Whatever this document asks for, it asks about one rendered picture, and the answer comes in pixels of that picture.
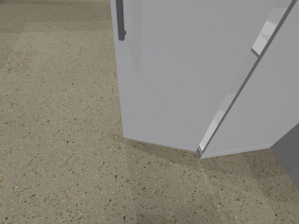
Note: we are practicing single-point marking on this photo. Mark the fridge door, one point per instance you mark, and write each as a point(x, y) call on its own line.
point(177, 62)

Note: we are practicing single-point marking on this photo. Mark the handle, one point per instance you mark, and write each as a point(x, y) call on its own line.
point(120, 20)

